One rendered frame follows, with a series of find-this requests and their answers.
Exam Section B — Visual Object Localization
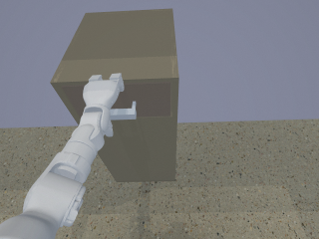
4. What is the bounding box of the drawer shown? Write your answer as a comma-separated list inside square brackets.
[61, 82, 171, 118]

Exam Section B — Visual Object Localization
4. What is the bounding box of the cabinet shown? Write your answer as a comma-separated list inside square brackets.
[50, 8, 179, 182]

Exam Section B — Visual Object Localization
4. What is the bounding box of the robot left upper arm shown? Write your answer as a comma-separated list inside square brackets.
[0, 171, 86, 239]

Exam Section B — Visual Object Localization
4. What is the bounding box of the left robot hand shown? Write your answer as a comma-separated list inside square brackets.
[83, 73, 125, 137]

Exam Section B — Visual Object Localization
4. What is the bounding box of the handle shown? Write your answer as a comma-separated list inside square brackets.
[110, 101, 137, 120]

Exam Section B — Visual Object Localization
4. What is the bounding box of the left robot forearm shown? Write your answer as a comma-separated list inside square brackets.
[23, 104, 111, 212]

